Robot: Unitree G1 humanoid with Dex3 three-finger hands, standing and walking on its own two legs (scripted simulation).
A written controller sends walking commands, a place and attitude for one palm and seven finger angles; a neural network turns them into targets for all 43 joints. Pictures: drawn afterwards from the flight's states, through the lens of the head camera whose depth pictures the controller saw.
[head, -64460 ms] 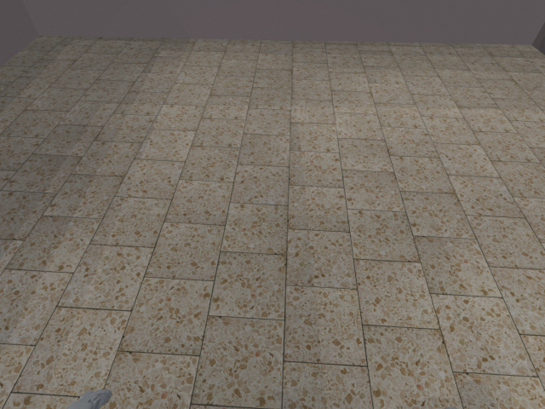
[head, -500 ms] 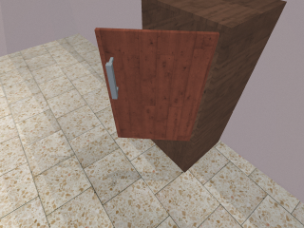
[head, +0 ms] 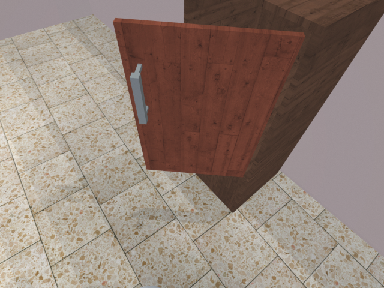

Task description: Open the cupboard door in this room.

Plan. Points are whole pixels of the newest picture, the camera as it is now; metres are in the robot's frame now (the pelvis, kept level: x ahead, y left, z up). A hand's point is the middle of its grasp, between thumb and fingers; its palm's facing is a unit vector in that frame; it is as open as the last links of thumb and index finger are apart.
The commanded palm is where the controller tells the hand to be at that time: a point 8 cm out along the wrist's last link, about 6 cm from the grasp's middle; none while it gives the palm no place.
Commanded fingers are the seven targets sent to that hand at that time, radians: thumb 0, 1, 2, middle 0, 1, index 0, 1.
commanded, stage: come to a stop and stand still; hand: left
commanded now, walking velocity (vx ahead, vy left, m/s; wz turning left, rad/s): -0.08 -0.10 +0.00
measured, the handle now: (141, 95) +0.54 +0.18 +0.06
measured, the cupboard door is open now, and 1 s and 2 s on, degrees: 46 46 46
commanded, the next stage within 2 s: look again from close up in 0.70 s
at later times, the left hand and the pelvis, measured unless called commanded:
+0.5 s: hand out of the picture +0.04 +0.15 -0.15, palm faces +0.03 -0.97 -0.24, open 7.4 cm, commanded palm none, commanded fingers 0.00 0.90 0.90 -0.20 -0.30 -0.20 -0.30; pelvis -0.02 -0.03 +0.01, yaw +0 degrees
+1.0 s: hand out of the picture -0.01 +0.16 -0.16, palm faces +0.00 -0.98 -0.20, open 7.4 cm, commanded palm none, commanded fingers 0.00 0.90 0.90 -0.20 -0.30 -0.20 -0.30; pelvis -0.01 -0.02 +0.02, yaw +0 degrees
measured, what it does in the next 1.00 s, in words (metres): stands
